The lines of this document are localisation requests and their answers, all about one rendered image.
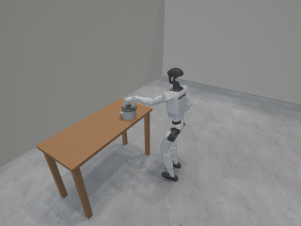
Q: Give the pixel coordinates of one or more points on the humanoid robot head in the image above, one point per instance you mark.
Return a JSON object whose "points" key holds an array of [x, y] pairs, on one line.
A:
{"points": [[175, 73]]}

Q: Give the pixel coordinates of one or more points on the right robot forearm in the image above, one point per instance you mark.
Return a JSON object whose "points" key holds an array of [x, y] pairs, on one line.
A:
{"points": [[185, 109]]}

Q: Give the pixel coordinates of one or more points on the robot left upper arm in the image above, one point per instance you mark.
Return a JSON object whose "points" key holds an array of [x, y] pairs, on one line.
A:
{"points": [[165, 97]]}

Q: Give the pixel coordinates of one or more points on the pot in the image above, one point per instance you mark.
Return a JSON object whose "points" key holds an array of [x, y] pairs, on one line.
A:
{"points": [[128, 115]]}

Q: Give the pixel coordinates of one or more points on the table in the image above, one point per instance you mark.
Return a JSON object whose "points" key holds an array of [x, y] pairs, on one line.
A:
{"points": [[75, 145]]}

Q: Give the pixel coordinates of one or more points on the left robot forearm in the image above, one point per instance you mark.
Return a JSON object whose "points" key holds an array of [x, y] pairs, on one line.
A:
{"points": [[142, 100]]}

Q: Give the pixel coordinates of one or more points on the robot right shin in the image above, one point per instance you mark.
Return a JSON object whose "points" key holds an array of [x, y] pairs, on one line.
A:
{"points": [[174, 152]]}

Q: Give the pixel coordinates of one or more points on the lid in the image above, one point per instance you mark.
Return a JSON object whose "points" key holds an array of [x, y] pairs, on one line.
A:
{"points": [[129, 109]]}

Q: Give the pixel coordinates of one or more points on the robot right upper arm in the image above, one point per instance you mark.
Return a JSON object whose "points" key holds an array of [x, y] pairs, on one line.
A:
{"points": [[188, 101]]}

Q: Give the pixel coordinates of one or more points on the robot left hand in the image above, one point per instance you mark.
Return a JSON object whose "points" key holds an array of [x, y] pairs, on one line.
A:
{"points": [[127, 101]]}

